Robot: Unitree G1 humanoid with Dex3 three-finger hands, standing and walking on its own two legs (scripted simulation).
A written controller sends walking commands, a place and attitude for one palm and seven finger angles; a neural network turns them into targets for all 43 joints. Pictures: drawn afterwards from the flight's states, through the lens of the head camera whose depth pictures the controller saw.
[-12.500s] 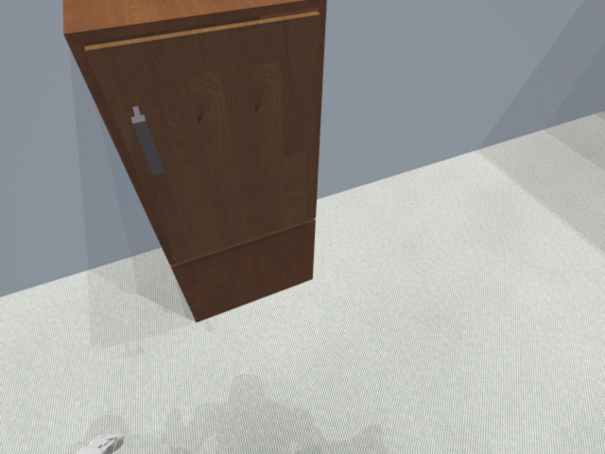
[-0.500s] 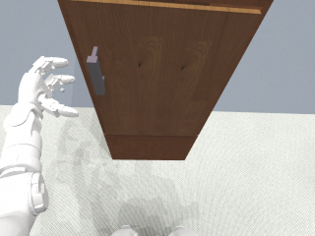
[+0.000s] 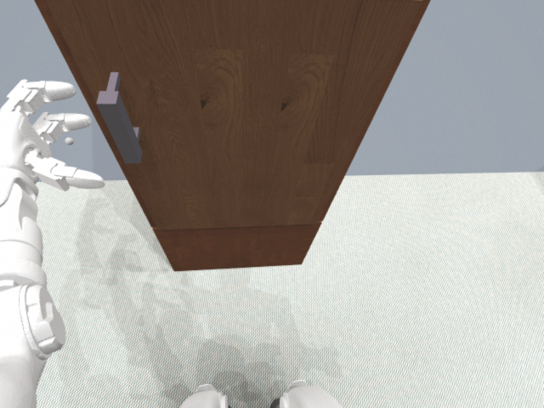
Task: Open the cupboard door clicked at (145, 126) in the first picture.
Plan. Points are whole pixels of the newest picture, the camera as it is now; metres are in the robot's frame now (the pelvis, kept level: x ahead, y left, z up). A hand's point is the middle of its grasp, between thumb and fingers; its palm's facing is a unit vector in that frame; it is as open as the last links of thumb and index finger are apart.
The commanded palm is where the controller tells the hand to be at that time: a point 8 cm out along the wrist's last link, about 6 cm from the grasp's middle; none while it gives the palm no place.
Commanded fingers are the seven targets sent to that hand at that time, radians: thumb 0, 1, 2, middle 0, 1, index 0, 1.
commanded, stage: move the hooked fingers beside the handle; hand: left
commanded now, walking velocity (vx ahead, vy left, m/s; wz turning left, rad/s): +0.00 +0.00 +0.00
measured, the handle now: (124, 119) +0.51 +0.19 +0.09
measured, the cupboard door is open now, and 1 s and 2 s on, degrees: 0 0 0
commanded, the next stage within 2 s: slide the fingers in behind the handle in 0.54 s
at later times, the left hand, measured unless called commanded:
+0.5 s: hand (64, 146) +0.46 +0.26 +0.09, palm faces +0.03 -1.00 -0.01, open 14.0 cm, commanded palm +0.44 +0.30 +0.09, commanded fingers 0.00 -0.50 0.30 -0.30 -1.20 -0.30 -1.20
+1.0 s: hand (85, 149) +0.46 +0.23 +0.08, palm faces +0.01 -1.00 +0.02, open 14.0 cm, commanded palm +0.44 +0.28 +0.09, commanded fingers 0.00 -0.50 0.30 -0.30 -1.20 -0.30 -1.20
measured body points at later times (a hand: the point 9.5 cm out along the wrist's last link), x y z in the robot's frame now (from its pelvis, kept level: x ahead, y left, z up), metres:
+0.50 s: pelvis +0.00 +0.00 +0.00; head +0.10 +0.03 +0.44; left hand +0.46 +0.31 +0.09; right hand +0.05 -0.27 -0.10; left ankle +0.00 +0.08 -0.69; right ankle +0.00 -0.10 -0.69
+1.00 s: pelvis +0.00 +0.02 +0.00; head +0.08 +0.04 +0.44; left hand +0.46 +0.28 +0.08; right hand +0.02 -0.25 -0.11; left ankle +0.00 +0.08 -0.69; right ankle +0.00 -0.10 -0.69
